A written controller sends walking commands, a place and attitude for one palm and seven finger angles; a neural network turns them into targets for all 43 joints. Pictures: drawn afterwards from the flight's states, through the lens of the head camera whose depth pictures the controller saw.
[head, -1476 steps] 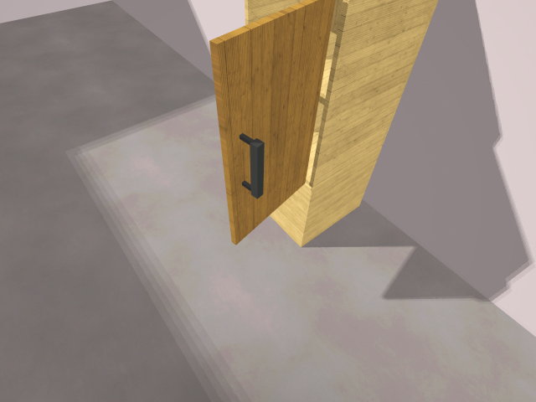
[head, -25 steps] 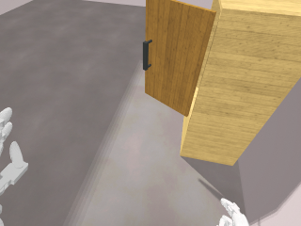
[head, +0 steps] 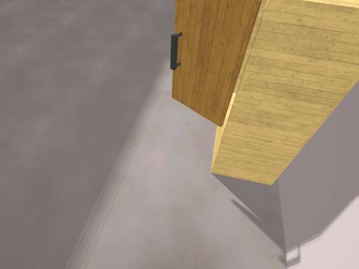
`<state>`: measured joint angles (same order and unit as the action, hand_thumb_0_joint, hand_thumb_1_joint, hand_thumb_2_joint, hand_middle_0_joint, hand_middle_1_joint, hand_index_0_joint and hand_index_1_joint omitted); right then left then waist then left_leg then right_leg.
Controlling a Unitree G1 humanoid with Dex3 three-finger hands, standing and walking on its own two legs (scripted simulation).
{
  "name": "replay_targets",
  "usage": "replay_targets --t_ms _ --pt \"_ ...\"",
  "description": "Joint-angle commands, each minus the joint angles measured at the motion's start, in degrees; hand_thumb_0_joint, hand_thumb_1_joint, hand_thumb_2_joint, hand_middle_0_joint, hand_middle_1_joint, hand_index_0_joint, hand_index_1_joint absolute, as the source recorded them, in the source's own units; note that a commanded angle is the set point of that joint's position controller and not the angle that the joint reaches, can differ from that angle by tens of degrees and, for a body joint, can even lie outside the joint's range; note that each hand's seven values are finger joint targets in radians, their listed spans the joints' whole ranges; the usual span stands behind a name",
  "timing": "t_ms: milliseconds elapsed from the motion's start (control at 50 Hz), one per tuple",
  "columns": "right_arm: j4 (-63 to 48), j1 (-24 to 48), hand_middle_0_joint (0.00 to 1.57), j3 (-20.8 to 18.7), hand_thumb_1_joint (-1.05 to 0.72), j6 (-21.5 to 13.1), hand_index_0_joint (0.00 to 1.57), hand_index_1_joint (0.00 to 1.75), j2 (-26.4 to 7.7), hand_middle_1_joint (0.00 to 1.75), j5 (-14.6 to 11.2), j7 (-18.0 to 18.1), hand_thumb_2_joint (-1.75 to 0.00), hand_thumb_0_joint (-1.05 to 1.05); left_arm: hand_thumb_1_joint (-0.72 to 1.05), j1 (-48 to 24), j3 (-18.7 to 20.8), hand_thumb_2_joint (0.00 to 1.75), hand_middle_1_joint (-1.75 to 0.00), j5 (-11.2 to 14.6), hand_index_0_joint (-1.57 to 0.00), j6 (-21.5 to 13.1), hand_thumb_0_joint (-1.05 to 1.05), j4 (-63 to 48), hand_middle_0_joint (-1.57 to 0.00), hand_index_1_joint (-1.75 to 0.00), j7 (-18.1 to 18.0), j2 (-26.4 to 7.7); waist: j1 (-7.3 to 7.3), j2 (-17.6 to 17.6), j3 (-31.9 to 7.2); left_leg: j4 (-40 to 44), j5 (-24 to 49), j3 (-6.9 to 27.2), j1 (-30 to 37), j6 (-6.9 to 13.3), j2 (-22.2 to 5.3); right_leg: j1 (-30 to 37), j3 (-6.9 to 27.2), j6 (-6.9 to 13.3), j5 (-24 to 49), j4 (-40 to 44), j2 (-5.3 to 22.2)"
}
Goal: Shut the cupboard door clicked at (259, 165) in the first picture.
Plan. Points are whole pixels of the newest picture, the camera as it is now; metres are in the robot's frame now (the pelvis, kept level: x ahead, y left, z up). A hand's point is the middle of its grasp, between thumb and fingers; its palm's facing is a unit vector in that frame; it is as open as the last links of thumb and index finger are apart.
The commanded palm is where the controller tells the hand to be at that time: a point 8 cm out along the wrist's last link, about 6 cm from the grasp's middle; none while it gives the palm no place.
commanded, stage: let the arm hang, fingers relaxed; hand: left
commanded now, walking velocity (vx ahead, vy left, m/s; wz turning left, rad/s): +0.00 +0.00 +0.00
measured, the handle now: (176, 51) +1.00 +0.06 -0.04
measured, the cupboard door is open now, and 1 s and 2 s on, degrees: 62 62 62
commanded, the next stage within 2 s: look to check the result in 0.62 s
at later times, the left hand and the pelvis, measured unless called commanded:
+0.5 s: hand out of the picture +0.05 +0.20 -0.17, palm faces -0.03 -0.97 -0.23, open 7.4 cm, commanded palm none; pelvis +0.01 +0.01 +0.01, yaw -2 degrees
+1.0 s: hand out of the picture +0.08 +0.23 -0.16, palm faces -0.03 -0.95 -0.30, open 7.4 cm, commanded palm none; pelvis +0.04 +0.00 +0.01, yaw -1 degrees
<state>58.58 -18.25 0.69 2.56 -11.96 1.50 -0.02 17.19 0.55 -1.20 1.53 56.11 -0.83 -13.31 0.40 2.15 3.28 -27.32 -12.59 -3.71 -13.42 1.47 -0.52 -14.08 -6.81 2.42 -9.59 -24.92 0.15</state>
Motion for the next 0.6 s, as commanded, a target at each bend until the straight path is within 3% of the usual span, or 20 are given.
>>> replay_targets --t_ms 0,100,240,380,460,580 --pt "-2.54 0.45 0.2 -2.34 -0.9 -2.21 0.2 0.3 -7.68 0.3 -0.33 1.01 -0.9 0.0 0.9 -1.35 2.08 0.9 -0.3 0.33 -0.2 -2.1 0.0 -0.33 -0.2 -0.3 -0.38 -7.56 -0.03 -4.61 -0.68 8.88 -7.99 7.06 -3.27 0.68 -4.91 2.2 10.76 1.35 -10.38 8.48 6.57" --pt "0.06 -1.28 0.2 -2.47 -0.9 -2.42 0.2 0.3 -7.89 0.3 -0.4 1.33 -0.9 0.0 0.9 -1.16 2.03 0.9 -0.3 0.31 -0.2 -2.05 0.0 3.19 -0.2 -0.3 -0.46 -7.19 0.03 -1.25 1.13 10.61 -8.68 7.36 -2.72 1.18 -5.66 1.07 10.46 0.99 -11.16 8.88 6.03" --pt "1.8 -0.54 0.2 -2.52 -0.9 -2.79 0.2 0.3 -7.84 0.3 -0.46 1.39 -0.9 0.0 0.9 -1.17 2.01 0.9 -0.3 0.21 -0.2 -2.12 0.0 5.21 -0.2 -0.3 -0.61 -7.15 -0.26 -0.11 1.13 11.63 -7.01 6.93 -1.45 1.33 -5.89 1.28 10.45 0.67 -9.02 8.61 6.0" --pt "2.65 1.13 0.2 -2.33 -0.9 -2.93 0.2 0.3 -7.26 0.3 -0.52 1.32 -0.9 0.0 0.9 -1.96 1.83 0.9 -0.3 0.19 -0.2 -2.27 0.0 5.83 -0.2 -0.3 -0.68 -7.16 -0.28 -1.5 1.93 11.81 -4.22 6.26 -0.1 0.95 -5.74 1.05 10.61 0.51 -7.04 8.93 6.34" --pt "2.74 2.14 0.2 -2.31 -0.9 -3.3 0.2 0.3 -7.98 0.3 -0.67 1.38 -0.9 0.0 0.9 -2.25 1.84 0.9 -0.3 0.21 -0.2 -2.6 0.0 5.86 -0.2 -0.3 -0.68 -7.78 -0.49 -2.9 -0.09 11.76 -0.89 6.26 1.1 0.81 -6.03 3.36 10.23 0.51 -2.78 8.39 6.36" --pt "2.93 3.72 0.2 -2.36 -0.9 -3.51 0.2 0.3 -8.53 0.3 -0.63 1.51 -0.9 0.0 0.9 -3.68 1.86 0.9 -0.3 0.26 -0.2 -2.85 0.0 6.21 -0.2 -0.3 -0.58 -8.14 -0.34 -4.3 -0.06 12.15 1.23 6.13 2.11 0.41 -6.27 4.39 10.01 0.52 -0.47 8.79 6.71"
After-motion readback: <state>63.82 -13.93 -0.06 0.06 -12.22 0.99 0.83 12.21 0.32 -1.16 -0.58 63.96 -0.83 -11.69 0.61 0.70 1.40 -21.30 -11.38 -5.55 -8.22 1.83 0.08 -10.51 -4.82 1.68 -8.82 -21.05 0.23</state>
